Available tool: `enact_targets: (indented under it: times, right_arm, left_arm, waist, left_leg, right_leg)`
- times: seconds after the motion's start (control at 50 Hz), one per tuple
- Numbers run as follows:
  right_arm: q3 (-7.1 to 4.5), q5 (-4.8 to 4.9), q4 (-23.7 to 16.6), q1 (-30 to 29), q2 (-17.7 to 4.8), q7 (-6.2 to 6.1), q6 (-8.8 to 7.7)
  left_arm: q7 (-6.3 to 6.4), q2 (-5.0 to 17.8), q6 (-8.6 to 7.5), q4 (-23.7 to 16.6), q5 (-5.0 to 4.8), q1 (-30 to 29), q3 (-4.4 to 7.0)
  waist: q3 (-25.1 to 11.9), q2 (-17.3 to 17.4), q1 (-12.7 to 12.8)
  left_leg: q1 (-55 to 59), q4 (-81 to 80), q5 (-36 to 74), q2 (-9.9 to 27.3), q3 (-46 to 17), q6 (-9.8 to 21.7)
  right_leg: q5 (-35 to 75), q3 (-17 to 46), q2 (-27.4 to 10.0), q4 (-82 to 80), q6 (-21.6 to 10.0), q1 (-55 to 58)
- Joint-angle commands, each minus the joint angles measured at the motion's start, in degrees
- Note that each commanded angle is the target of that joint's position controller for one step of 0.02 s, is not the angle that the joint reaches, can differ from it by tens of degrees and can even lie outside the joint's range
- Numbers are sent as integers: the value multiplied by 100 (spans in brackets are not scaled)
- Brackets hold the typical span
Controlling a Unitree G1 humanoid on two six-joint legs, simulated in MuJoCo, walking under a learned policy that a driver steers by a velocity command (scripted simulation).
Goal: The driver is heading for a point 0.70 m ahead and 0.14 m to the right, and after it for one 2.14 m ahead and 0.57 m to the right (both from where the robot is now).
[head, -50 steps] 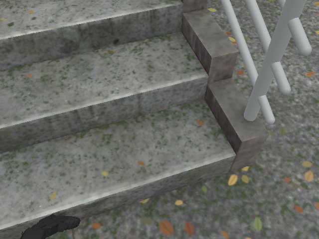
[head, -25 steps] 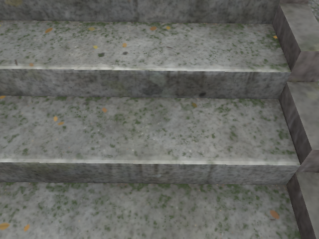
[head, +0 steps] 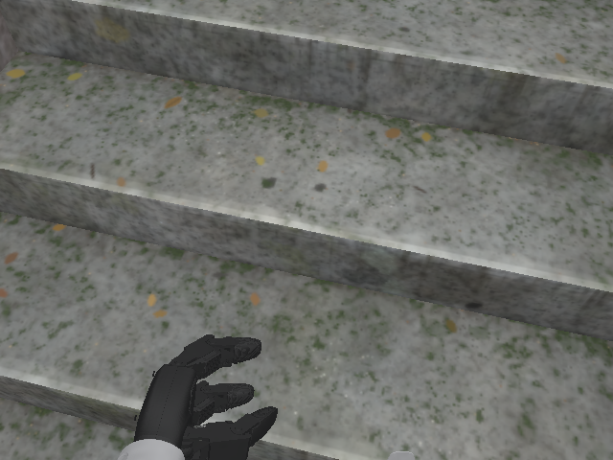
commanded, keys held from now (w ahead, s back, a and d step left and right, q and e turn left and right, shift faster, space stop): w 0.06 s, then w+e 0.94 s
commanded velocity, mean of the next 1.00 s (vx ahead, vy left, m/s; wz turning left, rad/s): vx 0.50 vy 0.00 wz -0.32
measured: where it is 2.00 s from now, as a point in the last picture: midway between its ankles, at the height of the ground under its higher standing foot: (425, 2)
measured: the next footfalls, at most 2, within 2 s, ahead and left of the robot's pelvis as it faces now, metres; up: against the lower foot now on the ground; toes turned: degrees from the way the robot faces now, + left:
left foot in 0.54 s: +0.52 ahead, +0.10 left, +0.30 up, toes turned -4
right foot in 1.10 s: +0.75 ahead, -0.23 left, +0.45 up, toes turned -30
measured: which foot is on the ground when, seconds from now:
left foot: down 0.00-0.00, up 0.02-0.52, down 0.54-1.00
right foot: down 0.00-0.56, up 0.58-1.00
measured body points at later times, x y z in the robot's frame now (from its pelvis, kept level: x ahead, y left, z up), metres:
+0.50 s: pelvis +0.29 +0.00 +0.13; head +0.31 -0.01 +0.58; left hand +0.16 +0.13 -0.01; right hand +0.57 -0.15 +0.08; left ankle +0.48 +0.10 -0.41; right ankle +0.14 -0.10 -0.61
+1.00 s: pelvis +0.57 -0.03 +0.28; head +0.57 -0.03 +0.73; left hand +0.85 +0.03 +0.19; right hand +0.41 -0.13 +0.12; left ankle +0.48 +0.10 -0.46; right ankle +0.67 -0.20 -0.20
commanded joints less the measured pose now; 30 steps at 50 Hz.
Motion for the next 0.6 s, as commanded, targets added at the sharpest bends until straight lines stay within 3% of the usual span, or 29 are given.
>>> enact_targets:
  times: [0.02, 0.04, 0.06, 0.08, 0.1, 0.12, 0.14, 0.16, 0.18, 0.2, 0.22, 0.24, 0.26, 0.28, 0.3, 0.32, 0.34, 0.38, 0.4, 0.42, 0.44, 0.46, 0.48, 0.5, 0.52, 0.54, 0.56, 0.58, 0.6]
  right_arm:
    - [-362, 127, -884, -886, -542, 288, -360]
    - [-303, -272, -981, -93, -397, 379, -358]
    - [-287, -430, -1033, -147, -240, 423, -254]
    - [-200, -206, -888, -1006, -360, 726, 6]
    - [-253, -256, -964, -923, -599, 689, 43]
    - [-106, -406, -1093, -867, -254, 624, 45]
    - [15, -489, -1137, -920, -23, 610, 36]
    - [177, -488, -1649, -1509, 737, 307, 66]
    - [275, -543, -1770, -1600, 779, 247, 98]
    - [297, -262, -1689, -1504, 58, 418, 193]
    - [284, -221, -1768, -1717, -44, 513, 230]
    - [319, -304, -1777, -1841, -54, 604, 226]
    - [348, -398, -1882, -2140, -1, 595, 190]
    - [477, -412, -1893, -2381, 169, 567, 184]
    - [530, -420, -1889, -2601, 186, 487, 173]
    - [593, -488, -1902, -2958, 166, 431, 162]
    - [624, -473, -1930, -3295, 145, 413, 108]
    - [666, -478, -2188, -4034, 122, 375, 83]
    - [663, -430, -2376, -4464, 134, 348, 164]
    - [673, -473, -2506, -4794, 243, 427, 238]
    - [762, -514, -2709, -5415, 376, 513, 357]
    - [740, -495, -2619, -5082, 452, 572, 369]
    - [697, -485, -2520, -4833, 332, 662, 405]
    - [632, -413, -2345, -4347, 163, 690, 449]
    - [513, -371, -2176, -3893, -191, 664, 404]
    - [398, -313, -2095, -3235, -418, 607, 307]
    - [281, -356, -1705, -1721, -544, 529, 247]
    - [171, -390, -1237, -161, -915, 449, 247]
    - [23, -467, -878, 400, -1106, 370, 188]
  left_arm:
    - [108, 2174, -188, 882, 138, 3307, 926]
    - [150, 2154, -45, 941, -104, 2714, 996]
    - [73, 1692, -37, 899, -264, 1873, 936]
    - [-371, 708, -157, 1000, -8, 2293, 468]
    - [-539, 403, -208, 1572, 50, 2259, 444]
    - [-559, 142, -278, 1944, 92, 2061, 406]
    - [-527, 30, -333, 2135, -15, 1866, 405]
    - [-252, 410, -559, 2528, -274, 2317, 677]
    - [-184, 363, -665, 2718, -326, 2410, 632]
    - [-381, 134, -526, 2616, 309, 1975, 471]
    - [-508, 214, -498, 2528, 394, 1829, 495]
    - [-526, 371, -537, 2485, 389, 1858, 478]
    - [-534, 453, -565, 2598, 384, 2242, 451]
    - [-474, 579, -579, 2876, 401, 3112, 449]
    - [-473, 433, -575, 3111, 431, 3634, 396]
    - [-491, 460, -590, 3259, 476, 4109, 351]
    - [-499, 352, -590, 3448, 573, 4354, 305]
    - [-555, 278, -576, 3586, 628, 4537, 224]
    - [-632, 342, -573, 3683, 621, 4623, 203]
    - [-712, 446, -533, 3352, 454, 4074, 234]
    - [-803, 594, -534, 3340, 321, 3909, 242]
    - [-822, 732, -625, 2994, 59, 3382, 273]
    - [-830, 914, -746, 3005, -53, 3514, 273]
    - [-812, 1307, -841, 2900, -75, 3522, 367]
    - [-798, 1667, -896, 2843, -254, 3345, 516]
    - [-854, 1930, -872, 2921, -143, 3369, 682]
    - [-805, 1234, -845, 3137, 168, 3857, 629]
    - [-857, 529, -783, 2978, 379, 4456, 463]
    - [-912, 926, -614, 3135, -16, 3390, 729]
  waist:
    - [-2202, -1810, 1522]
    - [-2541, -2095, 867]
    - [-1758, -1196, 409]
    - [300, -824, 1293]
    - [-68, -79, 776]
    - [-441, 418, 365]
    - [-553, 40, 124]
    - [-335, -99, -145]
    - [-137, 315, -311]
    - [-583, -106, -23]
    - [-507, -42, -25]
    - [-599, -139, -52]
    - [-636, -361, 17]
    - [-632, -805, 357]
    - [-436, -458, 548]
    - [-286, -262, 735]
    - [-93, -295, 854]
    - [-66, -232, 960]
    - [-87, -408, 1067]
    - [-280, -371, 964]
    - [-114, -439, 964]
    - [-208, -735, 606]
    - [-497, -937, 482]
    - [-737, -989, 275]
    - [-876, -1038, 63]
    - [-1296, -1271, -108]
    - [-3059, -174, -334]
    - [-4178, 1590, -539]
    - [-2366, 1470, -1011]
  left_leg:
    - [-2526, 5524, 2151, -435, 131, -201]
    - [-3266, 7614, -98, -811, -321, -283]
    - [-3808, 8331, -41, -475, -88, -264]
    - [-5925, 10021, 1043, -699, -1225, 244]
    - [-6389, 9689, 1263, -591, -984, 535]
    - [-6473, 9364, 1371, -416, -972, 702]
    - [-6642, 9445, 1163, -269, -800, 767]
    - [-5942, 9914, -63, -214, 30, 176]
    - [-6155, 9631, -117, 92, 128, 52]
    - [-7267, 9244, 490, 81, -94, 527]
    - [-6916, 8720, 688, 314, 357, 526]
    - [-6661, 8799, 852, 452, 855, 425]
    - [-6788, 8971, 826, 597, 1063, 332]
    - [-7642, 10222, 349, 539, 1079, 268]
    - [-8648, 10475, 160, 607, 850, 285]
    - [-9402, 10408, -252, 650, 773, 358]
    - [-9961, 10286, -532, 775, 784, 465]
    - [-9710, 9011, -327, 1014, 1173, 525]
    - [-9324, 8471, 3, 1101, 1228, 485]
    - [-7878, 7563, 383, 1170, 1678, 434]
    - [-6580, 7161, -486, 1188, 1461, 312]
    - [-5311, 6801, -808, 899, 1915, 200]
    - [-4480, 6692, -733, 551, 2293, 76]
    - [-4150, 6084, -447, 288, 2380, -103]
    - [-3948, 4794, -835, 31, 2427, -108]
    - [-2956, 4026, -605, -38, 2145, 25]
    - [-93, 4084, 2322, 936, 271, 994]
    - [1724, 1922, 853, 2596, -3333, 2160]
    - [106, 909, -1951, 2526, -4461, 1609]
  right_leg:
    - [917, 3700, -1413, -3709, -1041, 5291]
    - [1212, 6327, -2042, -5023, -1337, 5063]
    - [-869, 5963, -1954, -4998, -1429, 4367]
    - [-1504, 5035, -1426, -4788, -1740, 3417]
    - [-611, 4366, -1408, -4686, -1714, 3727]
    - [-166, 3737, -1317, -4575, -1558, 3634]
    - [-45, 3295, -1137, -4750, -1417, 3528]
    - [6, 2651, -1083, -4880, -869, 3153]
    - [247, 2088, -825, -4815, -663, 2826]
    - [29, 1805, -576, -4788, -828, 3209]
    - [37, 1680, -515, -5057, -903, 2694]
    - [205, 1581, -384, -5202, -931, 2333]
    - [674, 1562, -323, -5248, -906, 2501]
    - [797, 1975, -494, -5200, -1107, 3230]
    - [559, 2294, -708, -5060, -1130, 4041]
    - [408, 2553, -823, -5031, -1193, 4759]
    - [299, 2702, -903, -4984, -1185, 5154]
    - [109, 2663, -836, -5300, -1145, 4991]
    - [337, 2774, -895, -5572, -1160, 4571]
    - [726, 2435, -930, -6156, -1255, 3589]
    - [954, 2427, -1157, -6723, -1195, 2437]
    - [2288, 1979, -1151, -6790, -1121, 2154]
    - [4678, 1857, -1230, -6489, -1261, 2273]
    - [7424, 1695, -1302, -6043, -1213, 3275]
    - [8808, 1529, -1243, -5460, -1005, 4269]
    - [9879, 1383, -1178, -4685, -785, 4571]
    - [8156, 1567, -937, -2589, -337, 3393]
    - [2288, 1758, 241, -863, -192, 1346]
    - [2053, 2434, 367, 2326, -142, 209]
Velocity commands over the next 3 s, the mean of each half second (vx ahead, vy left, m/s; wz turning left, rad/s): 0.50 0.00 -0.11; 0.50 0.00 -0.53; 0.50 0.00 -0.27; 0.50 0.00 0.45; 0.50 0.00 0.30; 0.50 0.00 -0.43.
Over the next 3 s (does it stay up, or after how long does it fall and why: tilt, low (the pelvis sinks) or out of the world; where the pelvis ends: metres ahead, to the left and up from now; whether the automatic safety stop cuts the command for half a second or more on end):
stays up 1.67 -0.27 0.84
